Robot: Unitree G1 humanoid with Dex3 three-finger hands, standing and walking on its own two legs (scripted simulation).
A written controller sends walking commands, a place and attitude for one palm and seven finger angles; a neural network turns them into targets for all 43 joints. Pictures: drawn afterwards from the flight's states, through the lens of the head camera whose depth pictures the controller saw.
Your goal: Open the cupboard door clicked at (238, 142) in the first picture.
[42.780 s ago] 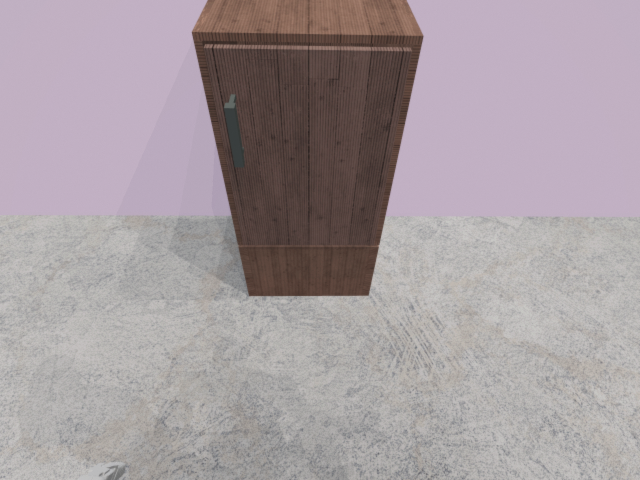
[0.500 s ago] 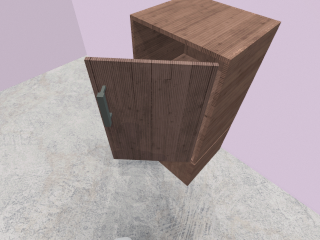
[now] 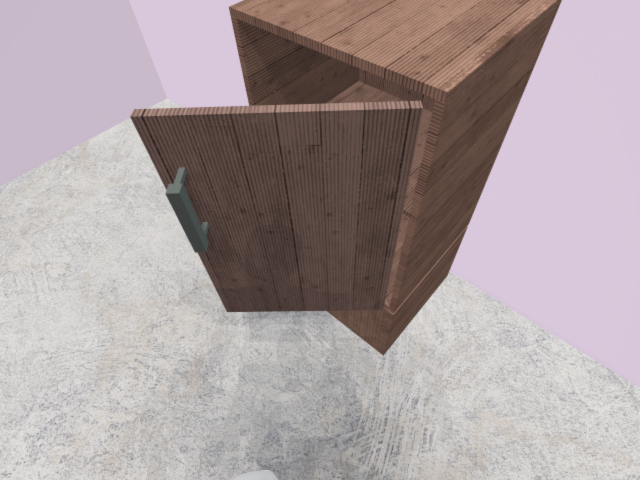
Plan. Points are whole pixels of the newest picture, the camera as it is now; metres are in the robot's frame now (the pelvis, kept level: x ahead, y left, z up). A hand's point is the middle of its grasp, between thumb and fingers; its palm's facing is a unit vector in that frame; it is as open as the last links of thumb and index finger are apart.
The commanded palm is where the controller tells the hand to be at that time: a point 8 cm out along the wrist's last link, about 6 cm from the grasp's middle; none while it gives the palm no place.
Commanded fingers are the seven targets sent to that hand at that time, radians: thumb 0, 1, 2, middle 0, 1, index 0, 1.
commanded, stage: come to a stop and stand still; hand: left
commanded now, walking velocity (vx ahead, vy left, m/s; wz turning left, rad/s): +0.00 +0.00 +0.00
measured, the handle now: (191, 211) +0.51 +0.26 -0.01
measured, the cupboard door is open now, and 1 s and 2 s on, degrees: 41 41 41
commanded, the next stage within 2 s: look again from close up in 0.58 s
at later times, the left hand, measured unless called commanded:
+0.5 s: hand out of the picture -0.02 +0.16 -0.16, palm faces +0.05 -0.98 -0.19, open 7.3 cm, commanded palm none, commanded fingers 0.00 0.90 0.90 -0.20 -0.30 -0.20 -0.30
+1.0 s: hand out of the picture -0.02 +0.19 -0.16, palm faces +0.03 -0.98 -0.20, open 7.4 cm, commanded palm none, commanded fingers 0.00 0.90 0.90 -0.20 -0.30 -0.20 -0.30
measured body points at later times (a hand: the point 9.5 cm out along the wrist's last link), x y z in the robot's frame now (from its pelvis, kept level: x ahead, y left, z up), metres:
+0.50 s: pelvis -0.03 -0.01 +0.02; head -0.02 -0.01 +0.47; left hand -0.02 +0.21 -0.14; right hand -0.04 -0.22 -0.15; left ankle -0.04 +0.11 -0.73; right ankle -0.01 -0.10 -0.73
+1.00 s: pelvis -0.02 +0.02 +0.01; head -0.02 +0.01 +0.46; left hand -0.02 +0.24 -0.14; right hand -0.03 -0.19 -0.15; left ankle -0.04 +0.11 -0.73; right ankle -0.01 -0.10 -0.73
